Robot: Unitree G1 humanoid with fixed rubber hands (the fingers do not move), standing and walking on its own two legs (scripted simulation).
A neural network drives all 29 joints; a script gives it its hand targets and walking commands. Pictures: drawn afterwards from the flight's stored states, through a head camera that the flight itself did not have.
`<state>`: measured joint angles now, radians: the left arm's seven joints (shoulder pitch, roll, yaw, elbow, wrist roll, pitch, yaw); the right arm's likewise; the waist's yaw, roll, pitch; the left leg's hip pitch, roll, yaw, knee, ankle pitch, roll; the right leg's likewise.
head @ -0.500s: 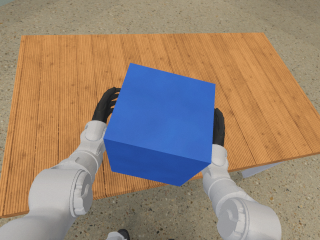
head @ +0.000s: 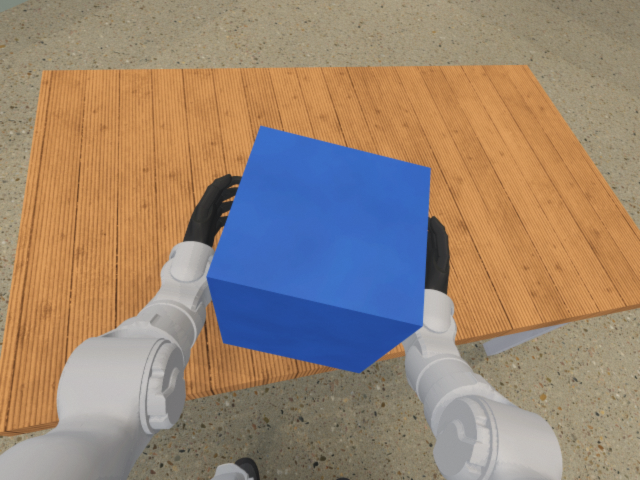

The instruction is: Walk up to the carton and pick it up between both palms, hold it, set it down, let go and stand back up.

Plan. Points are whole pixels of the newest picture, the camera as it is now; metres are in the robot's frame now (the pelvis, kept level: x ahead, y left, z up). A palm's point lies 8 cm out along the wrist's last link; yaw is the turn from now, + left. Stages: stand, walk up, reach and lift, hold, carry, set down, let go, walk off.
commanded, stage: reach and lift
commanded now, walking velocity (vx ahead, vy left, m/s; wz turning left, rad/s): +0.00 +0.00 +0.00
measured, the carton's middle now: (316, 264) +0.40 -0.03 -0.03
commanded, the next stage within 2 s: none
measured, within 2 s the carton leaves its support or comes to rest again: leaves its support in 0.70 s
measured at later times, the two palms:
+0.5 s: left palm (211, 251) +0.41 +0.11 -0.01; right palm (442, 295) +0.35 -0.18 +0.00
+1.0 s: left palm (203, 232) +0.41 +0.12 +0.04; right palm (456, 262) +0.37 -0.18 +0.05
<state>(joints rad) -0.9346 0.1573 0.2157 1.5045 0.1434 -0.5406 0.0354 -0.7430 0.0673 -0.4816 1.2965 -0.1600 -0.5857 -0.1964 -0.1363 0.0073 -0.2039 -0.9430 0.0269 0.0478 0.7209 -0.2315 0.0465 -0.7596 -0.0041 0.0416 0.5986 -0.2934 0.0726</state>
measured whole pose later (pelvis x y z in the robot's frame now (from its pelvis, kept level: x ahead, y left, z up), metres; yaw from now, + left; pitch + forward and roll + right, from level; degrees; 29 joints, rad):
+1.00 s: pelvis -0.02 -0.01 +0.00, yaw +0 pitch +24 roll -5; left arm -0.84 0.16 -0.09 1.28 -0.15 -0.38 0.13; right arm -0.69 0.04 -0.30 1.05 -0.09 -0.32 -0.20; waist -0.12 0.01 -0.29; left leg -0.94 0.05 0.03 0.72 -0.20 0.05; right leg -0.76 0.03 0.03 0.60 -0.26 0.07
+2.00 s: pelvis -0.03 -0.06 +0.02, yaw +2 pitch +9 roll -1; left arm -0.80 0.16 0.06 0.87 -0.06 0.20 0.11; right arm -0.75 -0.02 -0.14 0.81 0.05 0.21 -0.23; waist -0.01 0.01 -0.23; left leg -0.57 0.05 0.03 0.53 -0.13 -0.01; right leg -0.47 0.02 0.03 0.57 -0.27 0.02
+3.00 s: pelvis -0.03 -0.07 +0.03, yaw +2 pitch +3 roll +0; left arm -0.74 0.09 0.21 0.58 0.07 0.50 0.09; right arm -0.77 -0.03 -0.12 0.77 0.11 0.34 -0.21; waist 0.01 -0.01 -0.17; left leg -0.41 0.05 0.03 0.48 -0.12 -0.02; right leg -0.31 0.02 0.03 0.54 -0.27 0.00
